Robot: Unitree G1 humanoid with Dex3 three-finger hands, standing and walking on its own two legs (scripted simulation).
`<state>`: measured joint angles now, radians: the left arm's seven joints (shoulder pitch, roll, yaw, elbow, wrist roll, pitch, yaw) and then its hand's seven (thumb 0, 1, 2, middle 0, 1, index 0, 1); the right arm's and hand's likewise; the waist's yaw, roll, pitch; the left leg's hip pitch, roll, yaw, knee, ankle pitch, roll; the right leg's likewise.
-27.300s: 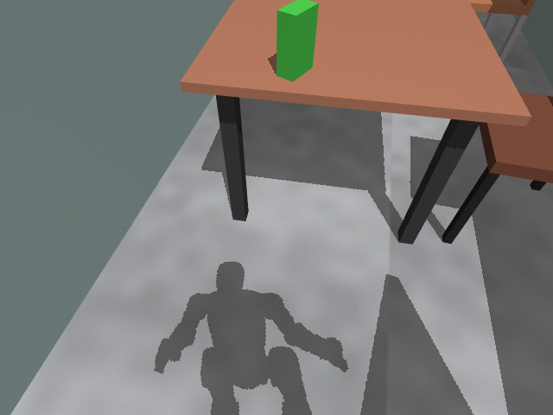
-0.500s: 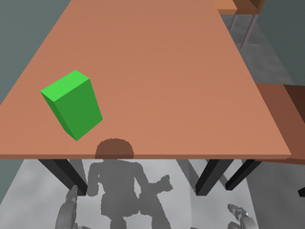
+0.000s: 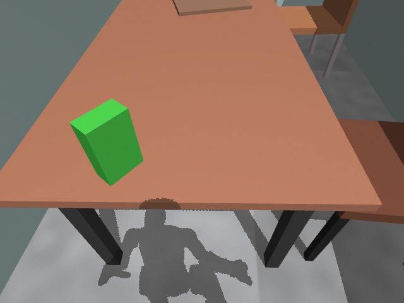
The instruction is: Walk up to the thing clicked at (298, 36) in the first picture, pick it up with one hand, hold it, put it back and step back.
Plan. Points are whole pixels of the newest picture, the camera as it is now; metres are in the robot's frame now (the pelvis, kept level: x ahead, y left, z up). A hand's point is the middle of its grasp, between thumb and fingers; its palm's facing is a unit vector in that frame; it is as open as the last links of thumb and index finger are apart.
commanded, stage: home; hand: left
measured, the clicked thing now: (111, 144) +0.46 +0.23 +0.05
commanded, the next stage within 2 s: stand in 1.26 s
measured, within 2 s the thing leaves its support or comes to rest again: neither
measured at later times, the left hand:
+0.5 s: hand out of the picture +0.06 +0.25 -0.15, palm faces -0.05 -0.93 -0.37, open 17.6 cm
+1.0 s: hand out of the picture +0.09 +0.25 -0.15, palm faces -0.05 -0.93 -0.37, open 17.6 cm
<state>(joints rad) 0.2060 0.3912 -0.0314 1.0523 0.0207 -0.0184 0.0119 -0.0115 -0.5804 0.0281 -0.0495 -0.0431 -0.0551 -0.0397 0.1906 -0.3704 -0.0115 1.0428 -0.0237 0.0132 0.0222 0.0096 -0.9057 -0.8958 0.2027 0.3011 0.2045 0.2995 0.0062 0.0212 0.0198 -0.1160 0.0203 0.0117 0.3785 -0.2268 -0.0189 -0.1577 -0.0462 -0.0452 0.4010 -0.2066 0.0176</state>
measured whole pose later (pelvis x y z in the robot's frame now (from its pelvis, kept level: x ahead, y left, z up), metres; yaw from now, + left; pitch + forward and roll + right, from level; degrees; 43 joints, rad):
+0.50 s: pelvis +0.00 +0.00 +0.00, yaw +0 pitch -2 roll +0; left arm 0.15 0.36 -0.03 1.13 0.01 -0.02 0.01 -0.01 -0.57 0.04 -0.05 -0.05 -0.06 -0.04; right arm 0.17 -0.35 0.01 1.10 -0.02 0.00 0.01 0.01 -0.90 -0.90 0.20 0.30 0.21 0.30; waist 0.00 0.01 0.02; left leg -0.10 0.03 0.02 0.33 -0.20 -0.02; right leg -0.14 -0.04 -0.04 0.35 -0.17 0.01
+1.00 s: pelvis +0.01 +0.00 +0.00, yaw +0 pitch -1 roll +0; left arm 0.12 0.35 -0.03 1.13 0.01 -0.01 0.01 -0.01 -0.58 0.03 -0.05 -0.04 -0.06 -0.04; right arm 0.13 -0.36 0.01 1.11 -0.01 0.00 0.01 0.01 -0.91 -0.90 0.20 0.30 0.21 0.30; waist 0.00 0.02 0.04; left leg -0.08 0.03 0.01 0.31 -0.21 -0.03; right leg -0.12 -0.03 -0.05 0.33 -0.19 0.01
